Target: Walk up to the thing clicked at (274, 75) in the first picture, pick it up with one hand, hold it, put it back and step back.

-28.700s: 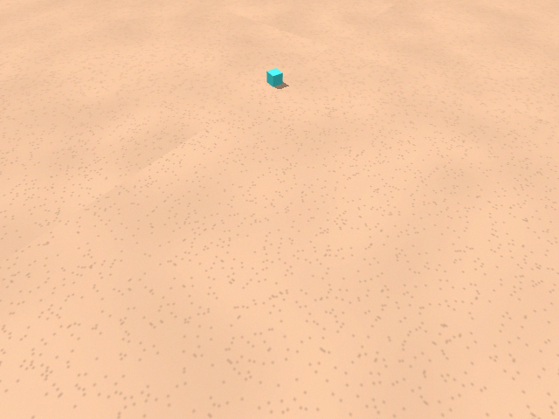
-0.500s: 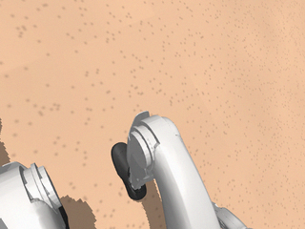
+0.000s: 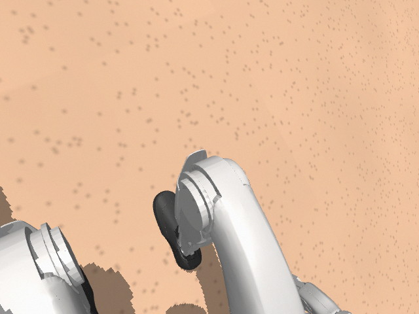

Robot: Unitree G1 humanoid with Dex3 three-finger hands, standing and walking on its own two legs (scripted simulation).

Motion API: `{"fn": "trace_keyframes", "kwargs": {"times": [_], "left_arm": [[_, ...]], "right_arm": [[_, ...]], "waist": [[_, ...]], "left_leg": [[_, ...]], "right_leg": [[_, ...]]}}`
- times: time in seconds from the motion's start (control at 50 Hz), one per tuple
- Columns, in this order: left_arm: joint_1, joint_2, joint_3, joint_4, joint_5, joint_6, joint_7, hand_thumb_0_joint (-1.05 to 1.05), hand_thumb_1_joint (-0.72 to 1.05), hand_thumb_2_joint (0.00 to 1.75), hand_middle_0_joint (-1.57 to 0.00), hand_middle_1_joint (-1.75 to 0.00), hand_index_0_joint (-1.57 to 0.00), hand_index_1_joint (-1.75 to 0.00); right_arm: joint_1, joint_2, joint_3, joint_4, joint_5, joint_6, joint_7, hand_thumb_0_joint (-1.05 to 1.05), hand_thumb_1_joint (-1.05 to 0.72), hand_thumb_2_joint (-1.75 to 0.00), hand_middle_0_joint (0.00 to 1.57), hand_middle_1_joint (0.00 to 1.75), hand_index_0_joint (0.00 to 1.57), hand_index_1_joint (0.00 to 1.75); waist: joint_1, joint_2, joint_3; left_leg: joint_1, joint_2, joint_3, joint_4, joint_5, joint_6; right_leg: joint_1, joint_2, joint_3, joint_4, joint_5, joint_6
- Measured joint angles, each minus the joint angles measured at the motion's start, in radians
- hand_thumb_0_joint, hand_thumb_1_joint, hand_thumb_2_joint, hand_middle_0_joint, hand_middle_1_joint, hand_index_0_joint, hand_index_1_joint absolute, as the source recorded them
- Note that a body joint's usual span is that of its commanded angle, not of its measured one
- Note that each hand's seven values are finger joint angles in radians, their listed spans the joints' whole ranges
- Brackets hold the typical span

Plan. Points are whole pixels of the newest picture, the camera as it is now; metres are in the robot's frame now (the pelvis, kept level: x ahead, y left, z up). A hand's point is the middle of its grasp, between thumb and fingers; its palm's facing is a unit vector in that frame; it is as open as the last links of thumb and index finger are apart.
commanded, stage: withdraw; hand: left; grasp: from above
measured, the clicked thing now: out of the picture +0.50 +0.27 -0.27
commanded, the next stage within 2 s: home in 0.92 s
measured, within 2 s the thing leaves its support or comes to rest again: neither
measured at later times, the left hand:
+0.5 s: hand out of the picture +0.50 +0.32 -0.07, palm faces -0.29 -0.04 -0.96, open 12.9 cm
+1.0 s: hand out of the picture +0.47 +0.29 -0.14, palm faces -0.42 -0.07 -0.91, open 12.3 cm
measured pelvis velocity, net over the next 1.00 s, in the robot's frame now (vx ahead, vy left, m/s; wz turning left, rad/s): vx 0.00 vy -0.01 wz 0.12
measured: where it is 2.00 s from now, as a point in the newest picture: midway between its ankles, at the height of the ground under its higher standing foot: (137, 279)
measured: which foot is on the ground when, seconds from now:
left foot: down 0.00-1.00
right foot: down 0.00-1.00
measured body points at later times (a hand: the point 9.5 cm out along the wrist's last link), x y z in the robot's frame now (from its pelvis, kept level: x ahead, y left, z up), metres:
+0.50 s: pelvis +0.01 +0.00 +0.05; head +0.23 +0.08 +0.43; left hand +0.52 +0.31 -0.01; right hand +0.08 -0.26 -0.05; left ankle +0.06 +0.12 -0.28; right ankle +0.14 -0.12 -0.28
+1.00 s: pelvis +0.00 -0.01 +0.03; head +0.24 +0.08 +0.40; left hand +0.49 +0.29 -0.08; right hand +0.04 -0.29 -0.05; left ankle +0.06 +0.12 -0.28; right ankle +0.14 -0.12 -0.28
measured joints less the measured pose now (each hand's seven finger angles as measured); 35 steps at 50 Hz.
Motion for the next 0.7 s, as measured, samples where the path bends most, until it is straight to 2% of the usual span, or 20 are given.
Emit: {"fn": "trace_keyframes", "kwargs": {"times": [0.1,0.14,0.22,0.34,0.38,0.46,0.5,0.56,0.64,0.7], "left_arm": [[0.012,-0.003,-0.002,-0.01,0.011,-0.004,0.001,0.0,-0.25,0.8,-0.3,-0.78,-0.3,-0.79],[0.024,-0.006,0.01,-0.031,0.015,-0.004,0.001,0.0,-0.26,0.81,-0.29,-0.79,-0.3,-0.79],[0.064,-0.046,0.027,-0.113,0.006,0.012,0.01,0.0,-0.3,0.81,-0.28,-0.81,-0.29,-0.81],[0.101,-0.171,-0.009,-0.216,-0.076,0.114,0.026,-0.01,-0.34,0.83,-0.27,-0.82,-0.27,-0.83],[0.096,-0.207,-0.032,-0.23,-0.112,0.165,0.011,-0.01,-0.34,0.84,-0.27,-0.82,-0.27,-0.83],[0.076,-0.27,-0.082,-0.26,-0.19,0.261,-0.062,0.0,-0.33,0.84,-0.28,-0.82,-0.27,-0.83],[0.057,-0.293,-0.109,-0.256,-0.227,0.293,-0.123,0.0,-0.31,0.84,-0.28,-0.82,-0.28,-0.83],[0.016,-0.31,-0.144,-0.229,-0.271,0.305,-0.233,0.0,-0.3,0.84,-0.3,-0.81,-0.29,-0.83],[-0.024,-0.315,-0.162,-0.21,-0.281,0.267,-0.355,0.0,-0.29,0.84,-0.31,-0.81,-0.3,-0.82],[-0.024,-0.314,-0.156,-0.221,-0.268,0.213,-0.399,0.0,-0.27,0.83,-0.32,-0.8,-0.31,-0.82]], "right_arm": [[0.01,0.003,-0.004,-0.001,0.0,0.011,-0.002,0.0,-0.9,-0.9,0.2,0.3,0.2,0.3],[0.015,0.004,-0.008,-0.002,0.0,0.012,-0.003,0.0,-0.91,-0.9,0.2,0.3,0.2,0.3],[0.039,0.016,-0.04,0.008,0.005,0.015,0.003,0.0,-0.91,-0.9,0.2,0.3,0.2,0.3],[0.054,0.047,-0.101,0.065,0.043,0.034,0.026,0.0,-0.91,-0.9,0.2,0.3,0.2,0.3],[0.041,0.057,-0.119,0.082,0.062,0.047,0.027,0.0,-0.91,-0.9,0.2,0.3,0.2,0.3],[0.003,0.072,-0.158,0.1,0.099,0.085,0.014,0.0,-0.91,-0.9,0.2,0.3,0.2,0.3],[-0.015,0.074,-0.171,0.098,0.114,0.108,0.002,0.0,-0.91,-0.9,0.2,0.3,0.2,0.3],[-0.035,0.07,-0.176,0.082,0.129,0.139,-0.022,0.0,-0.92,-0.9,0.2,0.3,0.2,0.3],[-0.039,0.054,-0.173,0.045,0.138,0.17,-0.065,0.0,-0.92,-0.9,0.2,0.3,0.2,0.3],[-0.027,0.041,-0.171,0.025,0.139,0.19,-0.094,-0.01,-0.92,-0.9,0.2,0.3,0.2,0.3]], "waist": [[0.003,-0.001,-0.012],[0.007,0.002,-0.018],[0.027,0.018,-0.055],[0.079,0.065,-0.181],[0.096,0.085,-0.22],[0.128,0.129,-0.273],[0.141,0.145,-0.287],[0.151,0.16,-0.29],[0.155,0.168,-0.262],[0.155,0.157,-0.237]], "left_leg": [[0.0,-0.001,0.0,-0.004,0.002,0.001],[0.0,-0.001,-0.001,-0.005,0.002,0.001],[-0.002,-0.001,0.007,-0.016,0.0,-0.003],[0.007,0.004,0.043,-0.063,-0.017,-0.004],[0.02,0.006,0.058,-0.088,-0.021,-0.002],[0.066,0.009,0.095,-0.157,-0.018,0.004],[0.098,0.011,0.114,-0.194,-0.013,0.007],[0.142,0.011,0.132,-0.242,-0.001,0.009],[0.177,0.005,0.137,-0.282,0.023,0.005],[0.18,0.001,0.136,-0.295,0.042,0.0]], "right_leg": [[0.002,-0.001,-0.001,-0.005,0.001,-0.002],[0.002,-0.001,-0.001,-0.006,0.001,-0.003],[-0.004,-0.004,0.004,-0.009,-0.005,-0.011],[-0.016,-0.01,0.034,-0.025,-0.029,-0.013],[-0.01,-0.011,0.046,-0.039,-0.037,-0.013],[0.023,-0.015,0.075,-0.082,-0.047,-0.016],[0.048,-0.016,0.091,-0.106,-0.048,-0.016],[0.084,-0.018,0.105,-0.139,-0.044,-0.016],[0.119,-0.025,0.109,-0.169,-0.03,-0.022],[0.123,-0.029,0.108,-0.178,-0.016,-0.026]]}}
